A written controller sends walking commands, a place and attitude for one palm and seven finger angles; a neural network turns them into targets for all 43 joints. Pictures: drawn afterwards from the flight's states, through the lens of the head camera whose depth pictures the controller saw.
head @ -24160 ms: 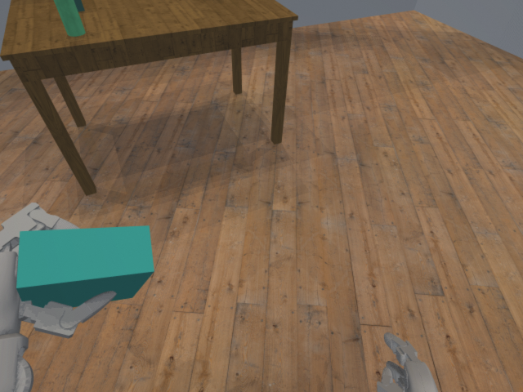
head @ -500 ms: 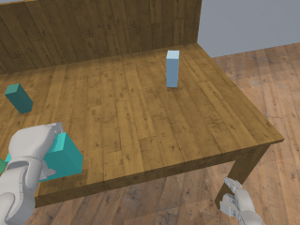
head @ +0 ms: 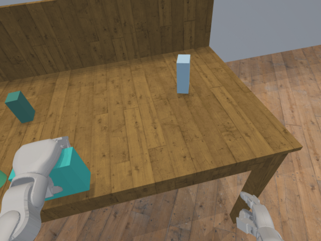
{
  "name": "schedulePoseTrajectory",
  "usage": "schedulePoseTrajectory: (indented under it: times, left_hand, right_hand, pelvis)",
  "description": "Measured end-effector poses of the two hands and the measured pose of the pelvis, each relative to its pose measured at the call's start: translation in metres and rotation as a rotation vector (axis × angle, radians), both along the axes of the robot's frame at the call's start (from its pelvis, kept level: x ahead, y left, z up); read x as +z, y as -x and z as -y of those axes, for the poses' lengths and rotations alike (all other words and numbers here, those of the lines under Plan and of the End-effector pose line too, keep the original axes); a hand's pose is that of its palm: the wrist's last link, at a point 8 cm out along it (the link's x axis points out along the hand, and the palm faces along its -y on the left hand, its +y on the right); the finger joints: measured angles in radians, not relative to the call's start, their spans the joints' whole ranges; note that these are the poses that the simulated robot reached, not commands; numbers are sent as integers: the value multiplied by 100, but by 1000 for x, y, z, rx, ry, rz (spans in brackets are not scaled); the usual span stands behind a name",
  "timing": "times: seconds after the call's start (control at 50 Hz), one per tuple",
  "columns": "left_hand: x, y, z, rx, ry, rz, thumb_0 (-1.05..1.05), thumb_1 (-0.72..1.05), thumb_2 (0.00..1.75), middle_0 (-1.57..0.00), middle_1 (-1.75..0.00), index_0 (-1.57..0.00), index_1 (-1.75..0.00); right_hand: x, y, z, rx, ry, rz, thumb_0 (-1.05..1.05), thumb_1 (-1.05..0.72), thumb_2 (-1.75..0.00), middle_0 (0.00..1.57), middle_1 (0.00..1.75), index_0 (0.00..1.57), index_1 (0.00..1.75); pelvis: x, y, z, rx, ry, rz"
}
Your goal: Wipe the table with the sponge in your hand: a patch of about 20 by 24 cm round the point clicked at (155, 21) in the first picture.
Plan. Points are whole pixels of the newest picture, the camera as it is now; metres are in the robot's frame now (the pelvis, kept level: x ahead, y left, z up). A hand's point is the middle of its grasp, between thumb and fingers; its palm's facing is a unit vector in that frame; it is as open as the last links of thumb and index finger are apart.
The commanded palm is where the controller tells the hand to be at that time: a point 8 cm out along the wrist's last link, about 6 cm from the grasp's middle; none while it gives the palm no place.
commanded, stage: lower the sponge onto the table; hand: left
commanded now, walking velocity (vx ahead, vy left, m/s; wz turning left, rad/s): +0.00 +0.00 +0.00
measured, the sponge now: (58, 179) +0.22 +0.31 +0.05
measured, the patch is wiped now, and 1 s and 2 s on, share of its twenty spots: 0.00 0.00 0.20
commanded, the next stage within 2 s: wipe forward along the first lane in 1.02 s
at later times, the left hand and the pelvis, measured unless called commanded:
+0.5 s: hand (58, 173) +0.22 +0.30 +0.07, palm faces -0.05 -0.06 -1.00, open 9.7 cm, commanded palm +0.20 +0.30 +0.13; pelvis +0.00 -0.01 +0.00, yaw +0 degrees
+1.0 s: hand (59, 177) +0.22 +0.31 +0.05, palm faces -0.04 -0.06 -1.00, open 9.7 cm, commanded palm +0.20 +0.30 +0.11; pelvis +0.00 -0.01 +0.00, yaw +0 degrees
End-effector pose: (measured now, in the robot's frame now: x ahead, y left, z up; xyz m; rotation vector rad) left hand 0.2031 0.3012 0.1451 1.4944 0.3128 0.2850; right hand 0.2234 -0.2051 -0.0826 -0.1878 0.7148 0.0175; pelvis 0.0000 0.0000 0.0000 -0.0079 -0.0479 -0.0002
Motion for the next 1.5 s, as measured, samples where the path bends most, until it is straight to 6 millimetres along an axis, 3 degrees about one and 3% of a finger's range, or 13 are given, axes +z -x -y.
schedulePoseTrajectory:
  times: [0.34, 0.6, 0.88, 1.08, 1.28, 1.5]
  left_hand:
    - [-13, -11, 8, -13, -7, -10, 0, -46, 103, -77, -136, -77, -135]
    - [-29, 4, 1, 1, 1, -59, 0, -46, 103, -77, -136, -77, -136]
    - [-36, -3, 6, -10, 1, -28, 0, -46, 103, -77, -136, -77, -136]
    - [-41, 0, -3, 16, -3, -40, 0, -46, 103, -76, -137, -77, -136]
    - [-41, -18, -15, 31, -16, -46, 0, -46, 103, -77, -137, -77, -136]
    - [-43, -44, -25, 32, -28, -73, 0, -47, 104, -77, -137, -77, -136]
  right_hand:
    - [-3, 6, 12, -32, 3, -10, 1, -90, -90, 20, 30, 20, 30]
    - [-6, 8, 28, -56, 37, -20, 1, -90, -90, 20, 30, 20, 30]
    - [-6, 7, 20, -62, 12, -8, 1, -90, -90, 20, 30, 20, 30]
    - [-7, 10, 18, -61, 18, -24, 1, -90, -90, 20, 30, 20, 30]
    - [-14, 19, 20, -73, 30, -67, 1, -90, -90, 20, 30, 20, 30]
    - [-25, 42, 31, -115, 44, -133, 1, -90, -90, 20, 30, 20, 30]
  pelvis:
    - [-1, -1, 7, -4, -2, -10]
    - [-2, -5, 10, -5, 0, -19]
    - [-3, -4, 7, -7, 0, -33]
    - [-4, -3, 4, -2, 3, -36]
    - [-5, 0, 3, 7, 5, -58]
    - [-7, -1, 1, 9, 9, -88]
